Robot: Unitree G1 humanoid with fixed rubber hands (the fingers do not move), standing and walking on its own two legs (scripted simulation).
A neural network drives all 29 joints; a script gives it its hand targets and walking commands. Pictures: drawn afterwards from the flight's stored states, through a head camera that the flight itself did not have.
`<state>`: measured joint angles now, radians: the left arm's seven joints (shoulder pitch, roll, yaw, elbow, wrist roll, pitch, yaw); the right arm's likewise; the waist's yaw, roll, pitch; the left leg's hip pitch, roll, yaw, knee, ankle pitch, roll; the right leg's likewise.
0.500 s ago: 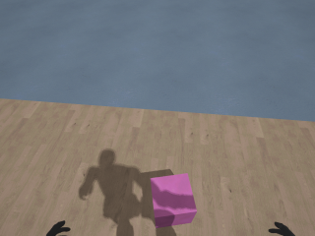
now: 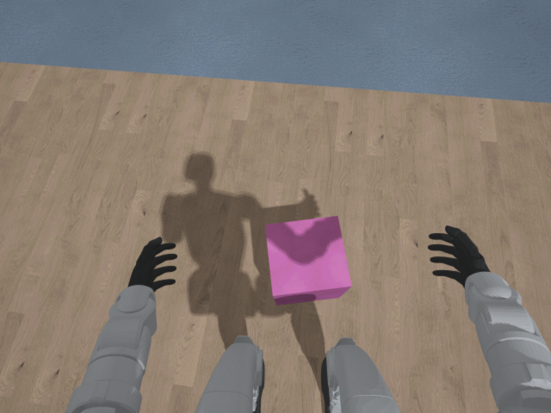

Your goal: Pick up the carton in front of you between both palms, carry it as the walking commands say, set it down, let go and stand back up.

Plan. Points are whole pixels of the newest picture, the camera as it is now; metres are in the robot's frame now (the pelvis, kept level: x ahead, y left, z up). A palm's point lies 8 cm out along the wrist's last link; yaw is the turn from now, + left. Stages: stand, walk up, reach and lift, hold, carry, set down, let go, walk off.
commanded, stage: reach and lift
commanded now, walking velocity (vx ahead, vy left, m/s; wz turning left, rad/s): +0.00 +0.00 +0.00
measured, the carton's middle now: (304, 264) +0.43 -0.03 -0.58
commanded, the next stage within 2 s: none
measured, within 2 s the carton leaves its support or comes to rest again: neither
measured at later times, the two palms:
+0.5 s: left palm (212, 220) +0.42 +0.16 -0.16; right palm (411, 195) +0.47 -0.22 -0.16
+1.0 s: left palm (229, 255) +0.41 +0.17 -0.40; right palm (380, 242) +0.44 -0.22 -0.40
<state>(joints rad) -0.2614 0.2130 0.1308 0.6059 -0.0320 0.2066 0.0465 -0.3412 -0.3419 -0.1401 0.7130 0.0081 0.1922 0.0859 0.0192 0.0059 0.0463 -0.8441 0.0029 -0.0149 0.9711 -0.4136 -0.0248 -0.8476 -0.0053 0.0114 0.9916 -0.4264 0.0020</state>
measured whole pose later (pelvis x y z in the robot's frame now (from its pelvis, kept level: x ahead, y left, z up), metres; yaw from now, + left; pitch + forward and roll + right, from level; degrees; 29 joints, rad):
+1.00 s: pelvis -0.07 +0.00 -0.24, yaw +3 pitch +49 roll +4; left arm -1.04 0.15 0.23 0.77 -0.13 0.07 0.19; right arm -1.18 -0.43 -0.12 0.97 0.12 0.06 0.01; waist 0.02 0.02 0.03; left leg -2.15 -0.05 -0.03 1.81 -0.52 -0.07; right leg -2.17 0.04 0.06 1.86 -0.54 0.02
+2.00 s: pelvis -0.10 +0.00 -0.33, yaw +3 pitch +39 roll +3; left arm -1.40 0.14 0.23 1.13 -0.18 -0.01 0.23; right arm -1.52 -0.40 0.06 1.30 0.18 0.02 -0.06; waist 0.00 0.07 0.30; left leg -2.27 -0.09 -0.03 2.11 -0.52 -0.09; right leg -2.29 0.01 0.06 2.16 -0.54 0.01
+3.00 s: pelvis -0.07 +0.01 -0.17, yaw -2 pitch +39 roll +1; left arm -0.80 -0.12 0.45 0.58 0.14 0.30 0.12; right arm -0.86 -0.06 -0.32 0.71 -0.15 0.33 -0.02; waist 0.00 0.03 -0.21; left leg -1.79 -0.13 -0.10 1.62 -0.52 -0.07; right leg -1.81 0.10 0.11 1.62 -0.50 0.05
